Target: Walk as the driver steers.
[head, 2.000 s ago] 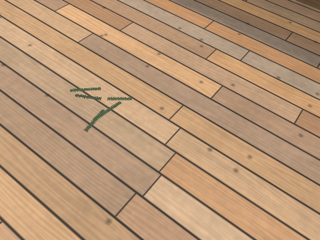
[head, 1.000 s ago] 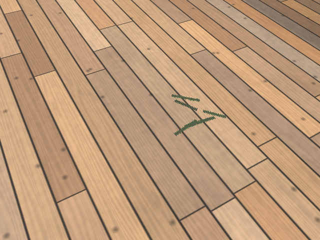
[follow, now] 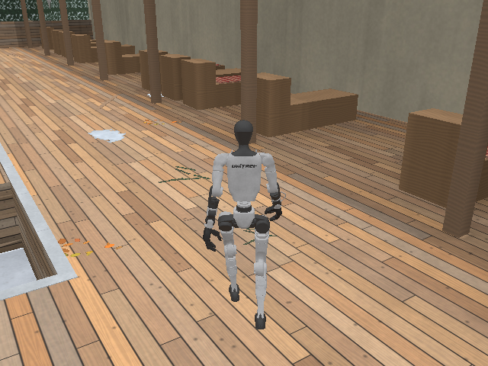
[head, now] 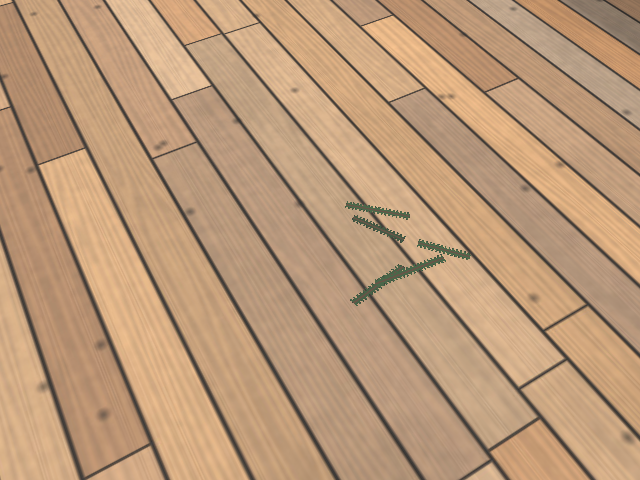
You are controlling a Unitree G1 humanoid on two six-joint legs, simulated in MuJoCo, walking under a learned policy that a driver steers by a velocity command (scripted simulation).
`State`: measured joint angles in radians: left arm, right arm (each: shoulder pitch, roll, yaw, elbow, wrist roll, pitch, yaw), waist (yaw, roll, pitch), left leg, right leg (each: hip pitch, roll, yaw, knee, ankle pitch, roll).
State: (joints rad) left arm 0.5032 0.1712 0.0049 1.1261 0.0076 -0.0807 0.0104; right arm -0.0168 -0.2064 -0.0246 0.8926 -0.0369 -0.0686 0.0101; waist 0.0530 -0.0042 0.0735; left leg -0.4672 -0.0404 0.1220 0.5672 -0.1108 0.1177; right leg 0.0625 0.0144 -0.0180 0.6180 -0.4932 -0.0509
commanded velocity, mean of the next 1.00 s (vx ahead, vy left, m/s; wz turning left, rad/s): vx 0.25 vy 0.00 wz -0.01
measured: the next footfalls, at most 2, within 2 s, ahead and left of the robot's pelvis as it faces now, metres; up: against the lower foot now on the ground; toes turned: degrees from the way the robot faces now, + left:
right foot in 0.48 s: +0.43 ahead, -0.08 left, +0.00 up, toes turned -4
left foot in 0.86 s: +0.37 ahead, +0.12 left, +0.00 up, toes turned +0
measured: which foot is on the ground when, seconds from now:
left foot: down 0.00-0.50, up 0.52-0.84, down 0.86-1.00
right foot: up 0.00-0.46, down 0.48-1.00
